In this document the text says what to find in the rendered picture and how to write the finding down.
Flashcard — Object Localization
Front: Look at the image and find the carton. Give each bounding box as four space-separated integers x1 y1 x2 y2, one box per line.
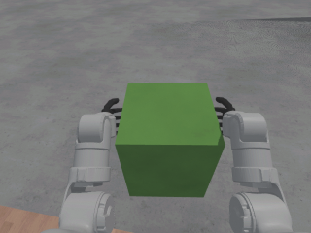
115 83 225 198

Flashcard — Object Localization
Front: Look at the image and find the left robot forearm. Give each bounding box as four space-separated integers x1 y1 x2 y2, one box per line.
58 112 117 228

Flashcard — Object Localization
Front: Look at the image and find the robot right hand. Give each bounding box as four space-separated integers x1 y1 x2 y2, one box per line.
214 97 236 135

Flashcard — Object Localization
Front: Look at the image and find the robot right upper arm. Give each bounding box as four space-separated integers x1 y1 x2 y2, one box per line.
229 191 309 233

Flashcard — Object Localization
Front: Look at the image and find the right robot forearm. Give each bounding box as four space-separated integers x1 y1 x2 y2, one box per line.
222 111 293 228

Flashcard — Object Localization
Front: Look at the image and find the robot left upper arm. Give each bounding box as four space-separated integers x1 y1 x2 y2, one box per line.
40 191 115 233

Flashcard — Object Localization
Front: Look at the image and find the robot left hand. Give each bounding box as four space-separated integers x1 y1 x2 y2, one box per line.
101 98 122 135

